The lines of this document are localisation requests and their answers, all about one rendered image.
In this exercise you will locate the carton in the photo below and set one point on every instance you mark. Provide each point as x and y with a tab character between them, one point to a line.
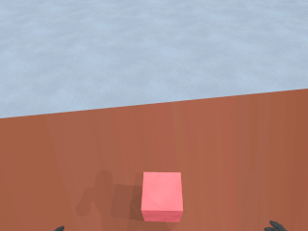
161	198

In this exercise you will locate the robot right hand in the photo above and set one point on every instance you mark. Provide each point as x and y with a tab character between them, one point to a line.
276	226

